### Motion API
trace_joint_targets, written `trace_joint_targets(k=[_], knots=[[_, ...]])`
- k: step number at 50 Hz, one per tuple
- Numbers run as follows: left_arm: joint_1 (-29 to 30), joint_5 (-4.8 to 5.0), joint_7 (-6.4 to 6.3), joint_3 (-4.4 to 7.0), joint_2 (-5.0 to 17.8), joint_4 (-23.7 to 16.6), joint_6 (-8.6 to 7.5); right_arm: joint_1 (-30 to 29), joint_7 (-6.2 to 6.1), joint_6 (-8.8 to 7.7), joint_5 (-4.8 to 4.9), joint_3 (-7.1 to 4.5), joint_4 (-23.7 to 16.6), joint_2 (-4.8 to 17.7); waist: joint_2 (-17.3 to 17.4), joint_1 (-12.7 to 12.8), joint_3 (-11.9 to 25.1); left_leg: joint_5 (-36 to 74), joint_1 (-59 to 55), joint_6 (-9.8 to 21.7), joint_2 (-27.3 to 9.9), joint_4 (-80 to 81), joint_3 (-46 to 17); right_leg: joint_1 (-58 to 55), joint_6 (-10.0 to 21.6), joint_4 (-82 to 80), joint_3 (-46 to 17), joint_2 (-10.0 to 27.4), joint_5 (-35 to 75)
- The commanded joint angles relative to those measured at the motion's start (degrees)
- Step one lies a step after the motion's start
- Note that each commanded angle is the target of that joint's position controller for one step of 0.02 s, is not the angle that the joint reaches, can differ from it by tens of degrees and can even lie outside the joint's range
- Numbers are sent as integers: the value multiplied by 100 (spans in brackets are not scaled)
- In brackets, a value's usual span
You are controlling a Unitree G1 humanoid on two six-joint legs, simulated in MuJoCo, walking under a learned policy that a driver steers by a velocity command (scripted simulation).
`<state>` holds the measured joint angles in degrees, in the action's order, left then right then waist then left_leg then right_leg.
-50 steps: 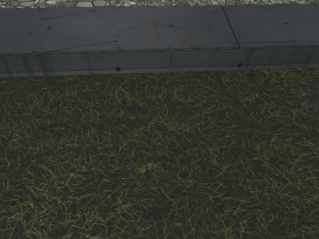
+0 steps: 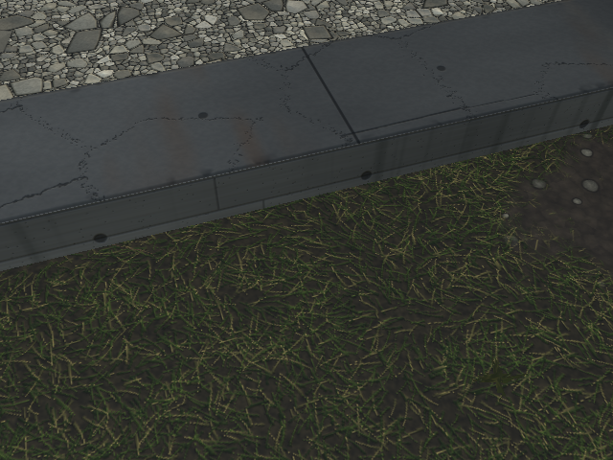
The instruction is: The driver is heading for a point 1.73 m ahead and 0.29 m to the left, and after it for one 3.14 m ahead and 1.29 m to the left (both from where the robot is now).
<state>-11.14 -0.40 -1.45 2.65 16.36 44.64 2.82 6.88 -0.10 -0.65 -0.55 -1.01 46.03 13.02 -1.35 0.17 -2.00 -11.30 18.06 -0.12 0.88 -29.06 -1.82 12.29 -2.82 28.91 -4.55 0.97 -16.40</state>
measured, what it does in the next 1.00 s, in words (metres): walks ahead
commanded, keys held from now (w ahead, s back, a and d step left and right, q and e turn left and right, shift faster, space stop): no key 0.36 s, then w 0.64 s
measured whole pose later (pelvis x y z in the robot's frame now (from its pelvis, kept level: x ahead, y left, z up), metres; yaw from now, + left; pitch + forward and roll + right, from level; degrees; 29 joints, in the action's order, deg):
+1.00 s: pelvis +0.22 +0.00 +0.00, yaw +1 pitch +1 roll +1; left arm 1.0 1.6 1.9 2.2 14.2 46.0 -4.4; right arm 25.4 -0.6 -4.4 0.8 -1.9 61.4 13.4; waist -1.5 -6.0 -2.0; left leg -18.6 -9.2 1.5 1.6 -8.3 0.6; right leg 33.9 1.0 31.6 0.9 3.3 0.7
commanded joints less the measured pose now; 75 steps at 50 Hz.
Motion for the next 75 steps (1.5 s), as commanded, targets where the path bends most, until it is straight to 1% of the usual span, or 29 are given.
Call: trace_joint_targets(k=[1, 3, 7, 18, 20, 23, 24, 26, 29, 30, 31, 32, 33, 34, 37, 43, 49, 52, 53, 54, 55, 56, 57, 58, 59, 61, 64, 70, 75], knots=[[-179, -33, -9, 213, 895, -156, -35, 182, 36, -128, -43, -171, -183, 726, -120, -234, 544, -225, -303, 147, -333, 630, -365, -242, 419, -365, -203, 323, 741], [-96, -80, 37, 111, 477, -128, -120, -169, 7, -121, -43, -185, -120, 767, -81, -57, 291, -65, -673, -26, -240, 359, -194, 372, 472, -644, -256, 261, -92], [-222, -56, 16, 84, 475, 47, -300, -35, -91, -51, 2, -210, 108, 736, -151, -65, 222, 633, -815, 37, -272, 229, -221, 353, 316, -593, -169, 191, 498], [-417, -8, 0, 5, 374, 498, -381, 88, -182, 72, 38, -267, 808, 765, 77, -48, 107, 897, -975, -77, -246, 287, -213, 210, 351, -633, -75, 112, 828], [-571, 26, -18, 21, 411, 644, -354, 157, -195, 96, 59, -251, 954, 688, -77, -15, 117, -306, -846, -77, 6, 100, 65, 196, 479, -866, -137, 87, -573], [-759, 112, -53, 169, 888, 662, -362, -195, -156, -50, 140, -260, 819, 689, -844, 203, -548, -1409, 500, 4, 197, -1025, 438, 152, 1198, -1757, -1585, 1050, -2971], [-797, 143, -65, 205, 959, 690, -413, -319, -115, -156, 174, -250, 746, 666, -965, 239, -779, -1296, 742, 99, -23, -1340, 267, 216, 1440, -1967, -2088, 1433, -2981], [-675, 153, -65, 199, 831, 680, -513, -233, -12, -347, 240, -262, 756, 665, -942, 121, -913, -1481, 1019, 294, -290, -1272, 128, -72, 1530, -1907, -2106, 1596, -2213], [-183, 210, -13, 171, 688, 546, -516, 927, 79, -467, 221, -362, 1313, 712, -554, -465, -418, -279, -1280, 341, 26, 202, 416, 716, 1059, -1126, -927, 841, -951], [-49, 160, 2, 96, 444, 467, -548, 1523, 72, -466, 184, -447, 1485, 940, 86, -683, -150, -448, -2016, 458, -439, 599, -408, 1151, 798, 19, -323, 400, -274], [13, 106, -13, 13, 104, 224, -620, 2189, 85, -472, 200, -598, 1590, 1596, 1717, -794, 186, -1315, -2827, 1162, -1633, 1545, -2661, 2217, 353, 1916, 514, -371, -775], [38, 241, -30, 74, 310, 157, -708, 2190, 139, -537, 96, -497, 1587, 1430, 1656, -736, 159, -1833, -2765, 1696, -2263, 2005, -4039, 2849, 353, 3160, 10, -409, -1736], [-56, 350, 10, 118, 476, 201, -780, 1669, 133, -599, 96, -385, 1431, 1096, 1064, -471, -265, -1863, -2522, 1621, -2219, 1929, -3554, 3222, 497, 3694, -245, -23, -1366], [-97, 351, 61, 121, 469, 287, -835, 1379, 132, -627, 99, -330, 1301, 902, 834, -360, -358, -1694, -2396, 1397, -1915, 1942, -2881, 3263, 614, 3729, -185, 210, -795], [131, 182, 145, 195, 461, 294, -867, 1325, 123, -571, 81, -205, 1247, 656, 663, -285, -299, -76, -2236, 1023, -1438, 2084, -1587, 3028, 591, 3084, 109, 549, 262], [1177, 159, 224, 54, 49, -76, -787, 1638, -57, -443, 52, -220, 1266, 995, 568, -465, -455, 1154, -1690, 1081, -1185, 2361, -592, 2647, 191, 1154, 553, 378, 1378], [1832, 216, 362, 33, 209, -347, -820, 1948, -89, -403, 163, -271, 1393, 1014, 601, -427, -673, 1511, -1978, 996, -1488, 2298, -328, 2208, 454, 175, 521, 231, 1820], [1154, 196, 374, 191, 556, -216, -838, 1751, -88, -320, 128, -354, 1311, 1191, 760, 98, -39, 3845, -2369, 809, -1542, 1248, -147, 1096, 750, 149, 722, -94, 1351], [241, 203, 334, 324, 756, 68, -816, 1685, -88, -266, 94, -336, 1274, 1133, 747, 558, 518, 4538, -2156, 674, -1314, 190, 35, -44, 912, 145, 849, -271, 1294], [-827, 183, 278, 426, 1002, 339, -786, 1678, -89, -241, 31, -268, 1169, 1002, 533, 986, 1222, 3605, -1091, 511, -1070, -1316, 135, -1743, 1178, 297, 230, 284, 1098], [-1468, 70, 278, 541, 1573, 519, -767, 2457, -18, -341, 24, -29, 1080, 153, -1048, 636, 2243, 267, 1118, 110, 9, -3730, 258, -3849, 2164, -220, -2615, 1859, -312], [-1387, 99, 308, 384, 1071, 552, -768, 2270, 29, -513, 149, -71, 1169, 408, -1107, 714, 2377, -2066, 1817, 199, 189, -4620, -558, -3694, 2251, -1337, -4099, 2128, -1185], [-765, 128, 311, 282, 802, 485, -807, 1596, 55, -625, 327, -222, 913, 933, -857, 580, 1231, -1754, 2352, 333, -180, -4922, -522, -2772, 1889, -1482, -3277, 1925, -1251], [-228, 106, 318, 222, 626, 374, -839, 1205, 28, -675, 358, -237, 805, 999, -415, 402, 677, -1182, 2232, 397, -503, -4697, -371, -1827, 1721, -1624, -2450, 1712, -690], [102, 54, 346, 169, 458, 344, -870, 1065, -18, -661, 278, -269, 794, 948, -143, 209, 329, -774, 1972, 374, -723, -4331, -273, -1026, 1618, -1774, -1780, 1481, 27], [327, -16, 383, 115, 283, 376, -921, 1317, -51, -508, 177, -279, 854, 687, -333, -125, 237, -413, 1280, 324, -966, -3858, -305, -212, 1515, -2054, -1040, 1142, 629], [56, 15, 329, 141, 468, 564, -967, 1051, -77, -364, 127, -283, 700, 581, -243, -191, 3, -51, 1484, 160, -1053, -3253, -188, 135, 1663, -2364, -587, 1080, 1025], [-572, 73, 139, 170, 719, 801, -911, -328, 11, -443, 82, -237, 225, 512, -99, 192, -236, 1779, 1674, -24, -797, -919, 94, -160, 1459, -2488, 59, 849, 1439], [-1118, 150, 107, 209, 793, 1091, -774, -1080, 157, -498, 157, -180, -93, 572, -47, 390, -378, 1596, 1877, 100, -649, -117, 56, -1225, 1395, -2139, 54, 1217, 1599]])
